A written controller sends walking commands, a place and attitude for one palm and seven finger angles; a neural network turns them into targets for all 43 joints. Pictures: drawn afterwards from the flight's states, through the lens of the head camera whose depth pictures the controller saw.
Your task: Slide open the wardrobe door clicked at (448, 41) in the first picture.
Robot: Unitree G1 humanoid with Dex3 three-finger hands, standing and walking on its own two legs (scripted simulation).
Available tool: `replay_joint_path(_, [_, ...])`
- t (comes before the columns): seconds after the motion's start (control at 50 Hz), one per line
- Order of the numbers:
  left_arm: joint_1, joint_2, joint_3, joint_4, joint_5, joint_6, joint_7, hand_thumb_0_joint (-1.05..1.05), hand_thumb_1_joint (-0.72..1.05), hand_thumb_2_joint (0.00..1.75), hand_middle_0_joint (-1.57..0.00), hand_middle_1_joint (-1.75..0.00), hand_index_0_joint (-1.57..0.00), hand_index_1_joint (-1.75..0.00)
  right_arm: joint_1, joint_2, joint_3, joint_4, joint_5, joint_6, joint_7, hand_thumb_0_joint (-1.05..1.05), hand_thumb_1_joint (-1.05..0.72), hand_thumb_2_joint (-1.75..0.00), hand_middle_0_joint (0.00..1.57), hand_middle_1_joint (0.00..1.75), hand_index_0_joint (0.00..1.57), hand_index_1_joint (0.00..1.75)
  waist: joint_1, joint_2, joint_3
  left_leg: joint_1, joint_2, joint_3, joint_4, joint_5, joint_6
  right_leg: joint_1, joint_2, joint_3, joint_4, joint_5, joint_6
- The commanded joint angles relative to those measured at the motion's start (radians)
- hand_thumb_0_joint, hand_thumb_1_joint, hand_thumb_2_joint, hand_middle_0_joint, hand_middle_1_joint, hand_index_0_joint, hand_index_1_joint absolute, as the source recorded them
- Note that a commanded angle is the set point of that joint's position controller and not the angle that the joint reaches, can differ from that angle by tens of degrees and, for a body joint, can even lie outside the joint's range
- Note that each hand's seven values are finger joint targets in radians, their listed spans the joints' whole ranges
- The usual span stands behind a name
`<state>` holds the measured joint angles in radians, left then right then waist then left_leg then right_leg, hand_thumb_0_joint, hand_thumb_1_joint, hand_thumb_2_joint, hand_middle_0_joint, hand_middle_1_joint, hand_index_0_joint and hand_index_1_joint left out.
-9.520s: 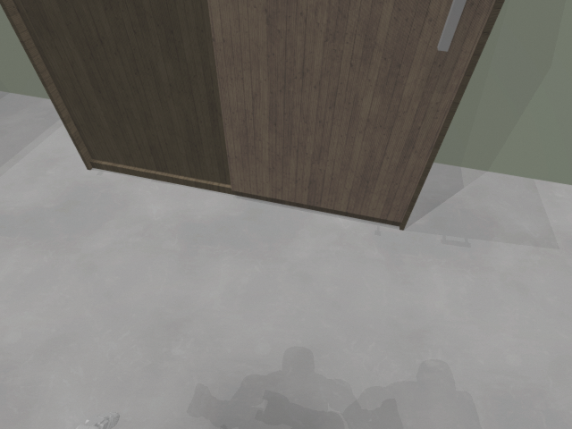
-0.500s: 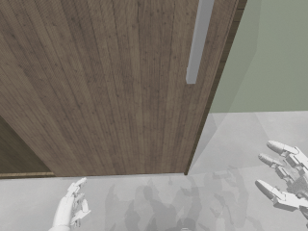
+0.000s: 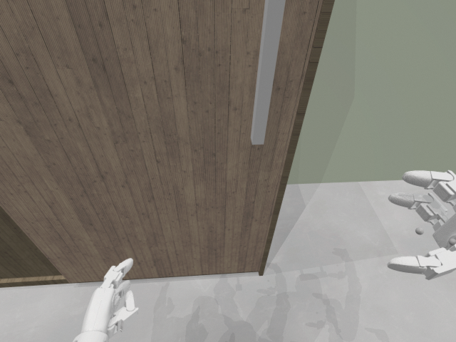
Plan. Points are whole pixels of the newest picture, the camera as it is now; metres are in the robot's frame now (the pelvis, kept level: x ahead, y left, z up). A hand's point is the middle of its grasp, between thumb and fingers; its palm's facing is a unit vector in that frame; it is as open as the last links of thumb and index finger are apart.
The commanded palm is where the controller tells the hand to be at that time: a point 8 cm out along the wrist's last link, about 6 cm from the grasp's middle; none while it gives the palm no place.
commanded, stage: raise the hand with hooked fingers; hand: right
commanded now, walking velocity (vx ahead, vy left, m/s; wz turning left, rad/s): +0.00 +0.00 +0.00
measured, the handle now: (262, 76) +0.55 -0.06 +0.23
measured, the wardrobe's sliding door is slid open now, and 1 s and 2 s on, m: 0.00 0.00 0.00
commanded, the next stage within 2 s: move the hooked fingers beside the handle in 0.92 s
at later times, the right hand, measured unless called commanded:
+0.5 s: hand out of the picture +0.27 -0.27 +0.25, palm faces +0.03 +0.99 -0.15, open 13.9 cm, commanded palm +0.23 -0.31 +0.25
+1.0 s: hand (428, 167) +0.29 -0.26 +0.23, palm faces +0.02 +0.99 -0.12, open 14.0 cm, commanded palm +0.25 -0.30 +0.25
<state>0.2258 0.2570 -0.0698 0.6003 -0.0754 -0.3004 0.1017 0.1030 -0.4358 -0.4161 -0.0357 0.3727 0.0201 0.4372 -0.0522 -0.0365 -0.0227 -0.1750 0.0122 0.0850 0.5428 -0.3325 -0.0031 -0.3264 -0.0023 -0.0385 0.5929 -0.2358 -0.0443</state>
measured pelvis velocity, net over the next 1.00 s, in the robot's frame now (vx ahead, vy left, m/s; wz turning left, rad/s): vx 0.01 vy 0.02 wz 0.00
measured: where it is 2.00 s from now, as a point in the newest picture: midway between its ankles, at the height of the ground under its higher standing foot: outside the picture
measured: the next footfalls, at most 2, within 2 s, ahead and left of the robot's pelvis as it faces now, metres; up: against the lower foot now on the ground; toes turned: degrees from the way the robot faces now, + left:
none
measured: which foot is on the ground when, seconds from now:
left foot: down 0.00-1.00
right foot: down 0.00-1.00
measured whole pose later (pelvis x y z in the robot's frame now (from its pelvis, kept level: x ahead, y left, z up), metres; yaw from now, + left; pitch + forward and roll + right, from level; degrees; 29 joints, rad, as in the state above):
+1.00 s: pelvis +0.01 +0.02 +0.01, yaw +0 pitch -3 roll +1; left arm 0.19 0.28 -0.09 0.58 -0.11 -0.17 0.08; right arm -0.20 -0.55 -0.50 0.08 0.35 0.32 0.51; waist -0.06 -0.07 -0.03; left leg -0.10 0.00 0.09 0.47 -0.32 0.02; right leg -0.24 -0.01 -0.03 0.51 -0.21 -0.02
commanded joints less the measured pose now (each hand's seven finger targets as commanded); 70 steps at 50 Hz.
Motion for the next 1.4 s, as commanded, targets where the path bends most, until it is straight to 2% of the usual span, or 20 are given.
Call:
replay_joint_path(0.0, [-0.115, 0.122, 0.036, -0.159, -0.005, -0.039, 0.014, 0.00, 0.90, 0.90, -0.20, -0.30, -0.20, -0.30, -0.315, -0.262, -0.105, -0.198, 0.013, 0.011, 0.010, 0.00, 0.50, -0.30, 0.30, 1.20, 0.30, 1.20, 0.008, -0.105, -0.108, -0.119, -0.039, -0.007, -0.121, 0.105, 0.026, 0.227, -0.017, 0.122, -0.177, 0.016, 0.021])
replay_joint_path(0.1, [-0.136, 0.119, 0.022, -0.163, -0.008, -0.016, 0.011, 0.00, 0.90, 0.90, -0.20, -0.30, -0.20, -0.30, -0.397, -0.306, -0.135, -0.181, 0.013, 0.068, 0.022, 0.00, 0.50, -0.30, 0.30, 1.20, 0.30, 1.20, 0.004, -0.054, -0.127, -0.091, -0.040, -0.005, -0.149, 0.117, 0.028, 0.253, -0.013, 0.127, -0.192, 0.032, 0.020])
replay_joint_path(0.14, [-0.149, 0.116, 0.019, -0.166, -0.011, -0.011, 0.011, 0.00, 0.90, 0.90, -0.20, -0.30, -0.20, -0.30, -0.445, -0.321, -0.137, -0.186, 0.009, 0.087, 0.029, 0.00, 0.50, -0.30, 0.30, 1.20, 0.30, 1.20, 0.005, -0.100, -0.130, -0.098, -0.037, -0.009, -0.156, 0.113, 0.029, 0.272, -0.010, 0.125, -0.196, 0.021, 0.021])
replay_joint_path(0.26, [-0.168, 0.115, 0.008, -0.166, -0.019, 0.010, 0.009, 0.00, 0.90, 0.90, -0.20, -0.30, -0.20, -0.30, -0.546, -0.383, -0.156, -0.117, 0.000, 0.158, 0.044, 0.00, 0.50, -0.30, 0.30, 1.20, 0.30, 1.20, -0.002, -0.062, -0.113, -0.079, -0.034, -0.022, -0.191, 0.095, 0.033, 0.266, -0.001, 0.124, -0.207, 0.005, 0.017])
replay_joint_path(0.38, [-0.185, 0.124, 0.007, -0.168, -0.025, 0.018, 0.002, 0.00, 0.90, 0.90, -0.20, -0.30, -0.20, -0.30, -0.648, -0.450, -0.193, -0.092, 0.000, 0.195, 0.068, 0.00, 0.50, -0.30, 0.30, 1.20, 0.30, 1.20, -0.004, -0.081, -0.150, -0.055, -0.019, -0.041, -0.203, 0.126, 0.034, 0.281, 0.006, 0.109, -0.190, 0.057, 0.012])
replay_joint_path(0.44, [-0.174, 0.131, 0.013, -0.166, -0.031, 0.024, -0.004, 0.00, 0.90, 0.90, -0.20, -0.30, -0.20, -0.30, -0.603, -0.401, -0.157, 0.020, 0.002, 0.226, 0.088, 0.00, 0.50, -0.30, 0.30, 1.20, 0.30, 1.20, 0.003, -0.040, -0.111, -0.084, -0.019, -0.041, -0.202, 0.126, 0.028, 0.263, 0.006, 0.108, -0.186, 0.051, 0.011])
replay_joint_path(0.46, [-0.175, 0.132, 0.017, -0.170, -0.031, 0.029, -0.010, 0.00, 0.90, 0.90, -0.20, -0.30, -0.20, -0.30, -0.567, -0.403, -0.167, 0.035, 0.010, 0.233, 0.094, 0.00, 0.50, -0.30, 0.30, 1.20, 0.30, 1.20, -0.009, -0.002, -0.112, -0.061, -0.010, -0.058, -0.207, 0.155, 0.028, 0.247, 0.005, 0.103, -0.170, 0.078, 0.011])
replay_joint_path(0.48, [-0.174, 0.139, 0.018, -0.172, -0.034, 0.035, -0.014, 0.00, 0.90, 0.90, -0.20, -0.30, -0.20, -0.30, -0.566, -0.408, -0.165, 0.040, 0.007, 0.241, 0.101, 0.00, 0.50, -0.30, 0.30, 1.20, 0.30, 1.20, -0.005, -0.009, -0.121, -0.068, -0.007, -0.064, -0.200, 0.171, 0.021, 0.241, 0.008, 0.092, -0.161, 0.085, 0.010])
replay_joint_path(0.56, [-0.190, 0.132, 0.020, -0.194, -0.037, 0.042, -0.019, 0.00, 0.90, 0.90, -0.20, -0.30, -0.20, -0.30, -0.621, -0.423, -0.166, -0.059, 0.012, 0.226, 0.090, 0.00, 0.50, -0.30, 0.30, 1.20, 0.30, 1.20, -0.006, -0.008, -0.139, -0.063, -0.004, -0.071, -0.190, 0.169, 0.019, 0.250, 0.007, 0.090, -0.146, 0.098, 0.011])
replay_joint_path(0.58, [-0.190, 0.134, 0.024, -0.197, -0.034, 0.040, -0.017, 0.00, 0.90, 0.90, -0.20, -0.30, -0.20, -0.30, -0.624, -0.446, -0.193, -0.072, 0.008, 0.218, 0.084, 0.00, 0.50, -0.30, 0.30, 1.20, 0.30, 1.20, -0.008, -0.023, -0.176, -0.057, -0.007, -0.073, -0.186, 0.188, 0.017, 0.267, 0.010, 0.083, -0.141, 0.110, 0.007])
replay_joint_path(0.6, [-0.193, 0.129, 0.022, -0.201, -0.032, 0.038, -0.015, 0.00, 0.90, 0.90, -0.20, -0.30, -0.20, -0.30, -0.631, -0.452, -0.201, -0.097, 0.008, 0.211, 0.076, 0.00, 0.50, -0.30, 0.30, 1.20, 0.30, 1.20, -0.010, -0.057, -0.174, -0.058, -0.007, -0.072, -0.183, 0.192, 0.019, 0.271, 0.012, 0.082, -0.141, 0.112, 0.008])
replay_joint_path(0.66, [-0.186, 0.127, 0.021, -0.193, -0.027, 0.038, -0.009, 0.00, 0.90, 0.90, -0.20, -0.30, -0.20, -0.30, -0.616, -0.470, -0.230, -0.112, 0.012, 0.190, 0.056, 0.00, 0.50, -0.30, 0.30, 1.20, 0.30, 1.20, -0.014, -0.043, -0.165, -0.040, -0.007, -0.072, -0.185, 0.209, 0.019, 0.263, 0.009, 0.082, -0.140, 0.127, 0.008])
replay_joint_path(0.72, [-0.181, 0.126, 0.021, -0.189, -0.028, 0.039, -0.005, 0.00, 0.90, 0.90, -0.20, -0.30, -0.20, -0.30, -0.623, -0.448, -0.215, -0.091, 0.002, 0.201, 0.049, 0.00, 0.50, -0.30, 0.30, 1.20, 0.30, 1.20, -0.008, -0.091, -0.144, -0.062, -0.010, -0.058, -0.179, 0.217, 0.021, 0.272, 0.010, 0.079, -0.150, 0.125, 0.009])
replay_joint_path(0.76, [-0.181, 0.126, 0.023, -0.190, -0.028, 0.042, -0.006, 0.00, 0.90, 0.90, -0.20, -0.30, -0.20, -0.30, -0.615, -0.444, -0.210, -0.102, 0.003, 0.209, 0.047, 0.00, 0.50, -0.30, 0.30, 1.20, 0.30, 1.20, -0.011, -0.053, -0.156, -0.041, -0.007, -0.067, -0.177, 0.266, 0.018, 0.275, 0.007, 0.080, -0.139, 0.157, 0.008])
replay_joint_path(0.84, [-0.179, 0.130, 0.023, -0.190, -0.034, 0.053, -0.004, 0.00, 0.90, 0.90, -0.20, -0.30, -0.20, -0.30, -0.621, -0.415, -0.176, -0.069, -0.001, 0.234, 0.062, 0.00, 0.50, -0.30, 0.30, 1.20, 0.30, 1.20, 0.001, -0.062, -0.156, -0.064, -0.011, -0.056, -0.169, 0.267, 0.013, 0.282, 0.009, 0.078, -0.139, 0.150, 0.008])
replay_joint_path(0.86, [-0.182, 0.130, 0.024, -0.191, -0.033, 0.055, -0.006, 0.00, 0.90, 0.90, -0.20, -0.30, -0.20, -0.30, -0.603, -0.415, -0.182, -0.066, 0.009, 0.234, 0.064, 0.00, 0.50, -0.30, 0.30, 1.20, 0.30, 1.20, -0.002, -0.018, -0.157, -0.046, -0.002, -0.077, -0.172, 0.305, 0.004, 0.272, 0.006, 0.079, -0.123, 0.169, 0.007])
replay_joint_path(1.0, [-0.185, 0.126, 0.020, -0.197, -0.034, 0.067, -0.006, 0.00, 0.90, 0.90, -0.20, -0.30, -0.20, -0.30, -0.627, -0.428, -0.187, -0.085, 0.004, 0.232, 0.063, 0.00, 0.50, -0.30, 0.30, 1.20, 0.30, 1.20, -0.002, -0.053, -0.179, -0.054, -0.017, -0.046, -0.160, 0.311, 0.015, 0.298, 0.012, 0.080, -0.136, 0.189, 0.006])
replay_joint_path(1.2, [-0.180, 0.121, 0.018, -0.172, -0.034, 0.077, 0.001, 0.00, 0.90, 0.90, -0.20, -0.30, -0.20, -0.30, -0.798, -0.330, -0.059, -0.010, -0.030, 0.243, 0.019, 0.00, 0.50, -0.30, 0.30, 1.20, 0.30, 1.20, 0.023, -0.037, -0.162, -0.093, -0.019, -0.037, -0.172, 0.245, 0.023, 0.308, 0.011, 0.094, -0.155, 0.144, 0.006])
replay_joint_path(1.3, [-0.177, 0.121, 0.019, -0.169, -0.028, 0.089, 0.002, 0.00, 0.90, 0.90, -0.20, -0.30, -0.20, -0.30, -0.841, -0.367, -0.089, 0.034, -0.049, 0.235, -0.016, 0.00, 0.50, -0.30, 0.30, 1.20, 0.30, 1.20, 0.012, -0.038, -0.217, -0.053, -0.015, -0.041, -0.167, 0.276, 0.029, 0.314, 0.011, 0.088, -0.153, 0.178, 0.006])
replay_joint_path(1.38, [-0.172, 0.123, 0.020, -0.166, -0.028, 0.101, 0.000, 0.00, 0.90, 0.90, -0.20, -0.30, -0.20, -0.30, -0.903, -0.350, -0.063, 0.069, -0.060, 0.223, -0.028, 0.00, 0.50, -0.30, 0.30, 1.20, 0.30, 1.20, 0.020, -0.031, -0.218, -0.046, -0.015, -0.041, -0.165, 0.296, 0.029, 0.310, 0.007, 0.082, -0.153, 0.193, 0.005])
